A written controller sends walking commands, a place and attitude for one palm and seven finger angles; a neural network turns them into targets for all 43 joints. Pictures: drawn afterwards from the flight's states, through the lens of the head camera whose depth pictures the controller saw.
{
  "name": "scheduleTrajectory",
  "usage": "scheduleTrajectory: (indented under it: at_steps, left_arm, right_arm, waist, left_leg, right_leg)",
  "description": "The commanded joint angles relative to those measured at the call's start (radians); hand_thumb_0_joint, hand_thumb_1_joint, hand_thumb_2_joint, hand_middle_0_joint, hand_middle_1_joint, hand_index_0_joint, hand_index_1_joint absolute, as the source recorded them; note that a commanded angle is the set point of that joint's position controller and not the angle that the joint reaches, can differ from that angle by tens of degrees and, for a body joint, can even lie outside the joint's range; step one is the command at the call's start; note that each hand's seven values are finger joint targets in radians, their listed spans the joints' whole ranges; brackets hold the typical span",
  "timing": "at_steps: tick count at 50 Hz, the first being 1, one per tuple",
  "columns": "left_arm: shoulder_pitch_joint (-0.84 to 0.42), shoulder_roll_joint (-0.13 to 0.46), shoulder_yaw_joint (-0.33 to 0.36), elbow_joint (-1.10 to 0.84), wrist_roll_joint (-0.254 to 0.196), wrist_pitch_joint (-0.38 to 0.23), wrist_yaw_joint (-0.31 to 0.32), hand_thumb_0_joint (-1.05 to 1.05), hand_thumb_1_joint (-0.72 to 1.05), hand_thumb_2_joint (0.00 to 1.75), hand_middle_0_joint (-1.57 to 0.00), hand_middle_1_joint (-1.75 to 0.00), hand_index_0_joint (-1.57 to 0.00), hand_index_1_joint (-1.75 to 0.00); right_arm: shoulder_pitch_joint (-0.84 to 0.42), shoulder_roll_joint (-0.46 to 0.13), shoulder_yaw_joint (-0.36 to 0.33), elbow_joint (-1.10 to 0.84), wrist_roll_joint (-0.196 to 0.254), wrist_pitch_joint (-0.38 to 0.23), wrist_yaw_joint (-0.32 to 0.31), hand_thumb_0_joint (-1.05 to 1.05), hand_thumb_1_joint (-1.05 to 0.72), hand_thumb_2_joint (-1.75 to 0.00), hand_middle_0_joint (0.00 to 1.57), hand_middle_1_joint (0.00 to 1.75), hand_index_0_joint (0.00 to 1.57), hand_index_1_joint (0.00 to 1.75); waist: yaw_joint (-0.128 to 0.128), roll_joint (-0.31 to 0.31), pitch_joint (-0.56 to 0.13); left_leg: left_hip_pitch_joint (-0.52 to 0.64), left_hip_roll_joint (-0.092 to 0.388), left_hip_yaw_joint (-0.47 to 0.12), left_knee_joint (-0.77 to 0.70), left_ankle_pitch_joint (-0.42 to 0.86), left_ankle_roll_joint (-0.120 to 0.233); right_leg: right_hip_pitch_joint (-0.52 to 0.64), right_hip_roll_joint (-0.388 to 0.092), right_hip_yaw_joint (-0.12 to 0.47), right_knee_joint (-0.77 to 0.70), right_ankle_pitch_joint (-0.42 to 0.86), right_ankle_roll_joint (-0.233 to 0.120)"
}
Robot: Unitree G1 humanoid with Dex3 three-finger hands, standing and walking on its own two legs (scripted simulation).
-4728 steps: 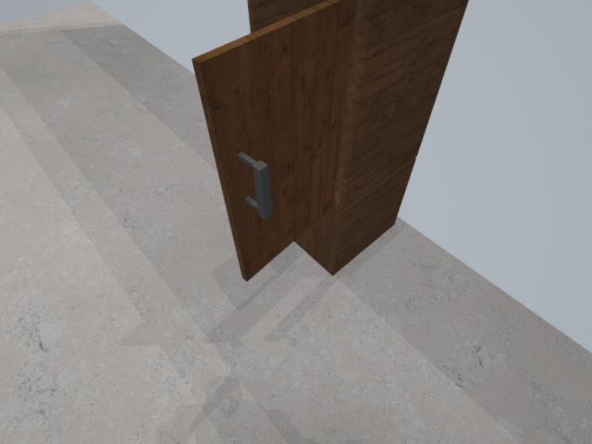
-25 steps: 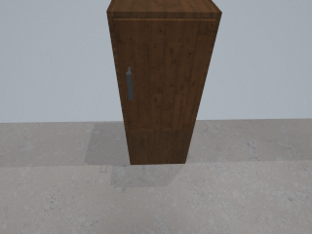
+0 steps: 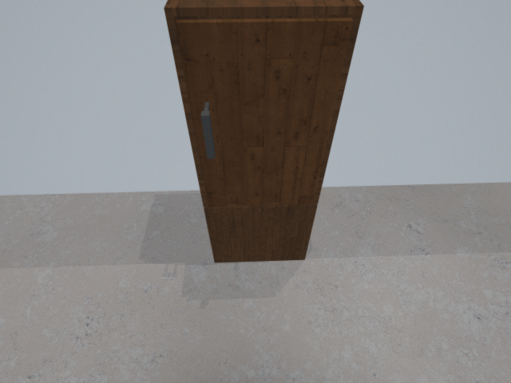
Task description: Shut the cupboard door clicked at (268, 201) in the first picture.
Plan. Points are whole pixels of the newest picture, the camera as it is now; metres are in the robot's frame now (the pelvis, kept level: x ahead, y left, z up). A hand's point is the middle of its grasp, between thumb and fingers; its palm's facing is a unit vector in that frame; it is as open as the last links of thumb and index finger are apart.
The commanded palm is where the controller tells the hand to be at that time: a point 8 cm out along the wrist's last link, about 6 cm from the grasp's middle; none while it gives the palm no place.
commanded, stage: look to check the result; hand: left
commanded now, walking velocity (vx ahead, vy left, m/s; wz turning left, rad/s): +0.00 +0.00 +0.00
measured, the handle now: (209, 131) +0.69 +0.16 -0.01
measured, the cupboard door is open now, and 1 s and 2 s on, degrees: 0 0 0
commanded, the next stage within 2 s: stand and wait in 0.16 s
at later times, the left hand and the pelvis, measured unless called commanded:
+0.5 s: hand out of the picture -0.01 +0.16 -0.18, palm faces +0.04 -0.98 -0.19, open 7.4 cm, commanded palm none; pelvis +0.01 +0.00 +0.00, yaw +0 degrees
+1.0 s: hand out of the picture -0.01 +0.17 -0.17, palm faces +0.04 -0.98 -0.20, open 7.4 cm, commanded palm none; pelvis +0.02 +0.00 +0.00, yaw +0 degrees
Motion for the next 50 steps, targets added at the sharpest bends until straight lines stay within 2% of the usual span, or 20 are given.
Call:
scheduleTrajectory:
  at_steps: [1,3,9,13,14,24,32,41,45,50]
  left_arm:
    - [0.070,0.106,0.019,-0.023,0.003,-0.013,0.008,0.00,0.90,0.90,-0.20,-0.30,-0.20,-0.30]
    - [0.075,0.105,0.017,-0.021,0.004,-0.011,0.010,0.00,0.90,0.90,-0.20,-0.30,-0.20,-0.30]
    - [0.065,0.112,0.019,-0.023,0.003,-0.011,0.010,0.00,0.90,0.90,-0.20,-0.30,-0.20,-0.30]
    - [0.061,0.117,0.021,-0.026,0.004,-0.011,0.012,0.00,0.90,0.90,-0.20,-0.30,-0.20,-0.30]
    - [0.061,0.115,0.021,-0.029,0.003,-0.011,0.012,0.00,0.90,0.90,-0.20,-0.30,-0.20,-0.30]
    - [0.051,0.111,0.022,-0.031,0.003,-0.009,0.009,0.00,0.90,0.90,-0.20,-0.30,-0.20,-0.30]
    - [0.053,0.117,0.023,-0.033,0.003,-0.010,0.009,0.00,0.90,0.90,-0.20,-0.30,-0.20,-0.30]
    - [0.049,0.111,0.021,-0.029,0.002,-0.009,0.008,0.00,0.90,0.90,-0.20,-0.30,-0.20,-0.30]
    - [0.047,0.116,0.021,-0.028,0.003,-0.010,0.008,0.00,0.90,0.90,-0.20,-0.30,-0.20,-0.30]
    - [0.048,0.118,0.021,-0.027,0.003,-0.011,0.008,0.00,0.90,0.90,-0.20,-0.30,-0.20,-0.30]
  right_arm:
    - [0.053,-0.107,-0.013,-0.030,0.003,-0.014,-0.012,0.00,-0.90,-0.90,0.20,0.30,0.20,0.30]
    - [0.045,-0.103,-0.012,-0.030,0.004,-0.010,-0.012,0.00,-0.90,-0.90,0.20,0.30,0.20,0.30]
    - [0.035,-0.105,-0.012,-0.030,0.002,-0.009,-0.012,0.00,-0.90,-0.90,0.20,0.30,0.20,0.30]
    - [0.029,-0.112,-0.014,-0.034,0.004,-0.009,-0.014,0.00,-0.90,-0.90,0.20,0.30,0.20,0.30]
    - [0.031,-0.110,-0.015,-0.035,0.003,-0.010,-0.014,0.00,-0.90,-0.90,0.20,0.30,0.20,0.30]
    - [0.027,-0.114,-0.012,-0.034,0.002,-0.013,-0.016,0.00,-0.90,-0.90,0.20,0.30,0.20,0.30]
    - [0.027,-0.122,-0.012,-0.034,0.005,-0.015,-0.015,0.00,-0.90,-0.90,0.20,0.30,0.20,0.30]
    - [0.028,-0.119,-0.009,-0.028,0.003,-0.017,-0.015,0.00,-0.90,-0.90,0.20,0.30,0.20,0.30]
    - [0.026,-0.122,-0.010,-0.027,0.004,-0.017,-0.014,0.00,-0.90,-0.90,0.20,0.30,0.20,0.30]
    - [0.021,-0.123,-0.011,-0.026,0.004,-0.017,-0.014,0.00,-0.90,-0.90,0.20,0.30,0.20,0.30]
  waist:
    - [-0.001,-0.032,0.055]
    - [-0.001,-0.033,0.078]
    - [-0.002,-0.016,0.064]
    - [-0.002,-0.035,0.069]
    - [0.000,-0.020,0.062]
    - [0.000,-0.010,0.058]
    - [0.003,-0.031,0.053]
    - [0.002,-0.005,0.052]
    - [0.002,-0.029,0.059]
    - [0.001,-0.025,0.057]
  left_leg:
    - [0.051,0.099,-0.084,-0.030,0.127,0.037]
    - [0.050,0.099,-0.079,-0.023,0.121,0.037]
    - [0.052,0.097,-0.072,-0.017,0.126,0.033]
    - [0.049,0.096,-0.067,-0.011,0.131,0.033]
    - [0.050,0.095,-0.066,-0.010,0.133,0.032]
    - [0.064,0.104,-0.079,-0.025,0.159,0.035]
    - [0.073,0.105,-0.081,-0.029,0.166,0.038]
    - [0.081,0.107,-0.088,-0.042,0.182,0.040]
    - [0.081,0.107,-0.091,-0.047,0.172,0.040]
    - [0.082,0.104,-0.087,-0.042,0.172,0.039]
  right_leg:
    - [-0.117,-0.172,0.128,-0.097,0.195,0.032]
    - [-0.134,-0.176,0.124,-0.103,0.201,0.042]
    - [-0.114,-0.177,0.128,-0.101,0.240,0.051]
    - [-0.104,-0.179,0.125,-0.100,0.293,0.065]
    - [-0.097,-0.180,0.127,-0.099,0.298,0.064]
    - [-0.092,-0.173,0.124,-0.098,0.256,0.048]
    - [-0.085,-0.170,0.119,-0.100,0.250,0.047]
    - [-0.082,-0.171,0.118,-0.096,0.229,0.034]
    - [-0.086,-0.171,0.117,-0.100,0.220,0.035]
    - [-0.084,-0.175,0.117,-0.100,0.243,0.037]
